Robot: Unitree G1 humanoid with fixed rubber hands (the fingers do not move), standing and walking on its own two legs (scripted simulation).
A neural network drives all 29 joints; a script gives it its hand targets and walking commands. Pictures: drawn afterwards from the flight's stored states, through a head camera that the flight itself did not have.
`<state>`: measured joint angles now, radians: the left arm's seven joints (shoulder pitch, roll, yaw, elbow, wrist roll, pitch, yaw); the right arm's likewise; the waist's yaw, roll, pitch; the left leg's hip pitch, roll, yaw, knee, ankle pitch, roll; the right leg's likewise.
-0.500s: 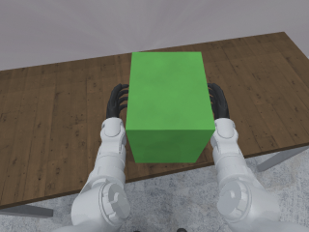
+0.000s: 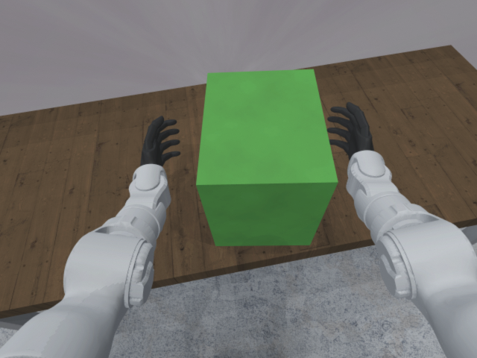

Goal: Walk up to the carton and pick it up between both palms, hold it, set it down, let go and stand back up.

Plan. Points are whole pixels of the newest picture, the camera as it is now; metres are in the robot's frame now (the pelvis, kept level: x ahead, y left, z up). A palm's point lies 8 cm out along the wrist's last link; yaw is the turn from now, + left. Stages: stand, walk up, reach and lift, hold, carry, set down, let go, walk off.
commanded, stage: set down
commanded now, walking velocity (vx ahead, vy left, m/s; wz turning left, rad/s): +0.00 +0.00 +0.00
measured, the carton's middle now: (261, 163) +0.46 +0.00 +0.01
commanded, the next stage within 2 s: none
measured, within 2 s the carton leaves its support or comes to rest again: neither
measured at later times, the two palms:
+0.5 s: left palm (139, 119) +0.44 +0.19 +0.16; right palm (386, 107) +0.46 -0.17 +0.16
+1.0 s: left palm (134, 110) +0.44 +0.19 +0.17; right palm (394, 101) +0.46 -0.18 +0.17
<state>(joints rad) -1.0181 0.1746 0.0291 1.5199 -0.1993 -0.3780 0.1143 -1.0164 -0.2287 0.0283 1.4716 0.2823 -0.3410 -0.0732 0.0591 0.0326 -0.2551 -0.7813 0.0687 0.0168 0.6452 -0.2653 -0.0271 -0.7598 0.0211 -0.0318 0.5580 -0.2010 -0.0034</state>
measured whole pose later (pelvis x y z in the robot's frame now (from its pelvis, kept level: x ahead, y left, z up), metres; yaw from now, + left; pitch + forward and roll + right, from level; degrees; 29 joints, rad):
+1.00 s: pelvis -0.01 -0.01 +0.02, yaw +1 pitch +14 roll -1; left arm -1.12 0.29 -0.08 1.25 -0.32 0.08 0.14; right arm -1.09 -0.29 -0.01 1.22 0.30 0.11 -0.07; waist 0.01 -0.01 -0.19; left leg -0.54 0.06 0.01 0.48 -0.19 -0.04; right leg -0.53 0.02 -0.04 0.44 -0.15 -0.02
